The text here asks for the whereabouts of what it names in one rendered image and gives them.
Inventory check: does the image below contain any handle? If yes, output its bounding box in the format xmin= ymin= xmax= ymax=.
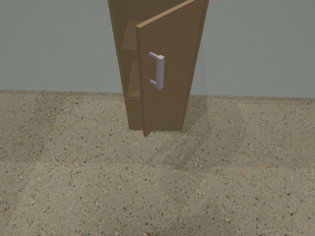
xmin=149 ymin=52 xmax=164 ymax=90

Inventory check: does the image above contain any cupboard door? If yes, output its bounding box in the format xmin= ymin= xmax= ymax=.
xmin=135 ymin=0 xmax=205 ymax=137

